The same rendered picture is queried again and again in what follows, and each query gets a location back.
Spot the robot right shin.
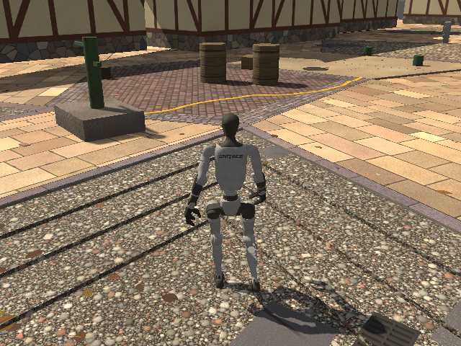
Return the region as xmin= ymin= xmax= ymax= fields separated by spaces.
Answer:
xmin=246 ymin=234 xmax=258 ymax=283

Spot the right robot hand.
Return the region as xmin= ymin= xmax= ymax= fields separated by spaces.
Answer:
xmin=249 ymin=190 xmax=266 ymax=205

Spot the robot left forearm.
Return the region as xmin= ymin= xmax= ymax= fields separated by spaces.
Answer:
xmin=187 ymin=174 xmax=202 ymax=209

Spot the left robot hand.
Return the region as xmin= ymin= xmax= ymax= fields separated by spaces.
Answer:
xmin=184 ymin=207 xmax=201 ymax=226

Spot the right robot upper arm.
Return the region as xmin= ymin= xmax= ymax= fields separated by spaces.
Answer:
xmin=245 ymin=144 xmax=264 ymax=183

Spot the robot right forearm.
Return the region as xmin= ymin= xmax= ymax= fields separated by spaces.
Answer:
xmin=256 ymin=172 xmax=266 ymax=195

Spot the left robot upper arm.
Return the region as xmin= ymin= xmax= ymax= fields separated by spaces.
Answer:
xmin=196 ymin=145 xmax=216 ymax=185

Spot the robot head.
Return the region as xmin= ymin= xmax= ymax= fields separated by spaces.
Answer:
xmin=218 ymin=113 xmax=243 ymax=147

